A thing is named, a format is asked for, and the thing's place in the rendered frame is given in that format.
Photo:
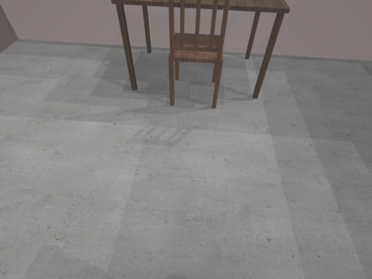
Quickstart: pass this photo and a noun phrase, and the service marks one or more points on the chair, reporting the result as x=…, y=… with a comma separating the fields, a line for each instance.
x=199, y=48

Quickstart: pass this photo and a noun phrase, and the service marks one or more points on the table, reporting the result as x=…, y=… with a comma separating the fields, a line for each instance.
x=273, y=6

